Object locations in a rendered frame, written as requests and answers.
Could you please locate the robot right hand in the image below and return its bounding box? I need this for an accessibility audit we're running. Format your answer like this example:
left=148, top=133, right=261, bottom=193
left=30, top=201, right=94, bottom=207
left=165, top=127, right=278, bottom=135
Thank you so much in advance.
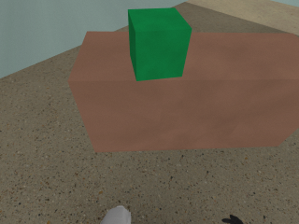
left=221, top=215, right=244, bottom=224

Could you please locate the pedestal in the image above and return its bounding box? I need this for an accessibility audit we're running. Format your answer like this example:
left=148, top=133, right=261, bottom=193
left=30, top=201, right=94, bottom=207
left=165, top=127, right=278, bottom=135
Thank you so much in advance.
left=67, top=31, right=299, bottom=153

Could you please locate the left robot thigh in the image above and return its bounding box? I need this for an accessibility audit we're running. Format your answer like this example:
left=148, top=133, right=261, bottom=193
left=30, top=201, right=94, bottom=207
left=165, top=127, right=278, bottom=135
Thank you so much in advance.
left=100, top=207, right=131, bottom=224

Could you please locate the carton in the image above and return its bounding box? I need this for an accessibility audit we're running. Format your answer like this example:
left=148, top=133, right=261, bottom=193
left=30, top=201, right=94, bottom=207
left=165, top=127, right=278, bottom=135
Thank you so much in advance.
left=128, top=7, right=192, bottom=81

